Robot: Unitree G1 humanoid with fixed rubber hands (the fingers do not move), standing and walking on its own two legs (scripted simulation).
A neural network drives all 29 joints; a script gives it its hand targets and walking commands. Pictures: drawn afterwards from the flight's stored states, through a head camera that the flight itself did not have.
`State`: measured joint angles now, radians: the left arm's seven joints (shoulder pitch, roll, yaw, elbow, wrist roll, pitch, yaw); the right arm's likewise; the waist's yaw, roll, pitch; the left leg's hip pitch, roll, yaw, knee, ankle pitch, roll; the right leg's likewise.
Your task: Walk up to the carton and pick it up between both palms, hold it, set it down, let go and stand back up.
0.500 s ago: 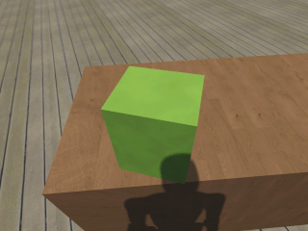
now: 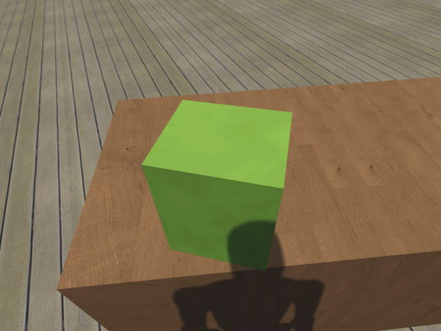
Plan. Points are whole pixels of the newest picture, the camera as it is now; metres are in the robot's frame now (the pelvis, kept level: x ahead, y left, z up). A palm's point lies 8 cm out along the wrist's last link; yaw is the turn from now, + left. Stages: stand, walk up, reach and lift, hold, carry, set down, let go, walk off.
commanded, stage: walk up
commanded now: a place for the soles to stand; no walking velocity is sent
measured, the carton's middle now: (225, 187) +0.40 +0.00 +0.07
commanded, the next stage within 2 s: reach and lift in 0.52 s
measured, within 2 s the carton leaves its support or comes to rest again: neither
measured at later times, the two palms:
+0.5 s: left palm out of the picture +0.00 +0.23 -0.14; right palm out of the picture -0.01 -0.22 -0.14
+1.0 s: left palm out of the picture +0.08 +0.23 -0.10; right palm out of the picture +0.09 -0.22 -0.09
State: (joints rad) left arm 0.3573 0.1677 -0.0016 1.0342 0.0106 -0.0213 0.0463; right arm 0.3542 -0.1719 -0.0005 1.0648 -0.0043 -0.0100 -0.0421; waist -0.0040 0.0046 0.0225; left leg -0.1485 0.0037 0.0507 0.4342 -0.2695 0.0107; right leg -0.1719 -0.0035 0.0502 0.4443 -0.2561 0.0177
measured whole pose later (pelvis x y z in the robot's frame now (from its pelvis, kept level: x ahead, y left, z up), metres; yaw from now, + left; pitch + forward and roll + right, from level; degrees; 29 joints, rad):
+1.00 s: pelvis -0.04 -0.01 -0.01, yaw -1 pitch -6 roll -1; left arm 0.20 0.24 0.07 0.34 0.08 0.67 -0.11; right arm 0.23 -0.12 0.01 0.42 0.06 0.35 -0.11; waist 0.01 -0.03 0.15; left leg -0.17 0.05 0.05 0.55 -0.28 -0.01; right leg -0.19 0.03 0.03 0.52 -0.24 -0.01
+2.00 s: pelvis +0.01 +0.02 +0.01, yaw +0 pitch -3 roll -2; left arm 0.39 0.40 0.05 0.05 -0.19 0.16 -0.15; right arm 0.55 -0.03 0.06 0.00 0.12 0.01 -0.23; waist 0.01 0.00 0.11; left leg -0.07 0.02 0.06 0.39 -0.27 0.01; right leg -0.03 0.00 0.03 0.27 -0.18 0.03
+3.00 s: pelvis +0.01 -0.01 +0.01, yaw +0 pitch -5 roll +0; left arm 0.14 0.52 0.13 -0.20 -0.29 0.43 -0.22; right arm 0.37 -0.04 0.13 -0.48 0.24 0.47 -0.43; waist 0.02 -0.03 0.08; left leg 0.00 0.04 0.06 0.33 -0.24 -0.01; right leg -0.01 0.01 0.02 0.31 -0.21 0.00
